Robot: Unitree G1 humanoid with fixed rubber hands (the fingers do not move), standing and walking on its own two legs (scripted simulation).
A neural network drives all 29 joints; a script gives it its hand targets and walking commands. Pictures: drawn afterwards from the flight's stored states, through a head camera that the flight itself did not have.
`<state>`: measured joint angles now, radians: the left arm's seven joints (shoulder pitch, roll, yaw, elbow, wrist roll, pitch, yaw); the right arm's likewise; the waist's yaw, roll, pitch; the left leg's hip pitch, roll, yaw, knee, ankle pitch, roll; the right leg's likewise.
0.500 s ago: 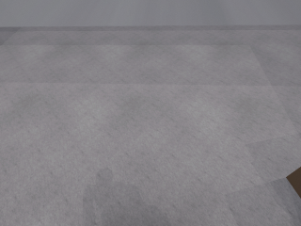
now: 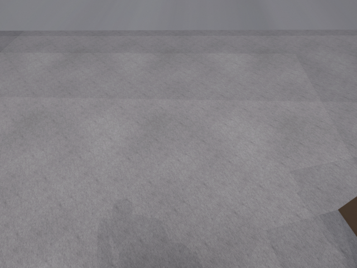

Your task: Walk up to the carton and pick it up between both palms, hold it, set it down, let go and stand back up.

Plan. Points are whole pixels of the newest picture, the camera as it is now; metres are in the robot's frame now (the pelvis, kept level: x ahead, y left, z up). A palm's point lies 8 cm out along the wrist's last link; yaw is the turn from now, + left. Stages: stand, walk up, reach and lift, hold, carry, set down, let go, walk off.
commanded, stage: stand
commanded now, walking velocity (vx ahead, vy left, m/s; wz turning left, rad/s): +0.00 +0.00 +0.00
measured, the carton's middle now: out of the picture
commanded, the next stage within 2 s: walk up in 0.14 s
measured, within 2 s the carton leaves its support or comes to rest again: neither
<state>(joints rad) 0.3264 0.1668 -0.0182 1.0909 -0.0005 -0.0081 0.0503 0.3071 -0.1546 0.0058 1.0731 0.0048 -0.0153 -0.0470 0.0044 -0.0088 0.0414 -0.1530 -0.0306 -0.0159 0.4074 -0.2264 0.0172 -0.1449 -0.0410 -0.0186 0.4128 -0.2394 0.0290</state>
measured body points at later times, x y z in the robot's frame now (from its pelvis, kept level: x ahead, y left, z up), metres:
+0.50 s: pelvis +0.00 -0.02 -0.01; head +0.02 -0.03 +0.44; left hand +0.03 +0.24 -0.16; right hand +0.00 -0.27 -0.16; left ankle +0.00 +0.11 -0.74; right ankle -0.01 -0.16 -0.70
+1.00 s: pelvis +0.09 -0.14 -0.02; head +0.10 -0.14 +0.43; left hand +0.29 +0.06 -0.15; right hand -0.01 -0.40 -0.13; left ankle +0.16 -0.04 -0.74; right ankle +0.02 -0.24 -0.69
